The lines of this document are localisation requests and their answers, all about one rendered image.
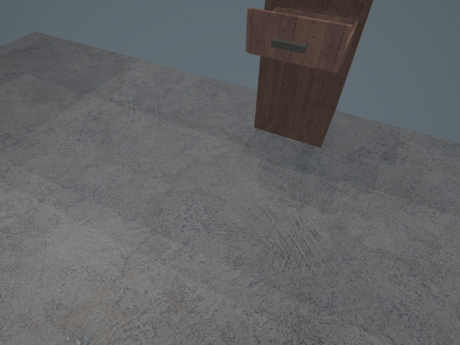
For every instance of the cabinet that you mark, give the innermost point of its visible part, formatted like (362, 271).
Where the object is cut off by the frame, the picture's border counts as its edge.
(297, 101)

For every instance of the drawer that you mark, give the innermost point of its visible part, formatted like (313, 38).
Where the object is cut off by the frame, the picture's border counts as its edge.
(328, 37)

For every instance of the handle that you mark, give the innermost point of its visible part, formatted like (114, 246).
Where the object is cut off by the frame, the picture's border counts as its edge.
(289, 45)

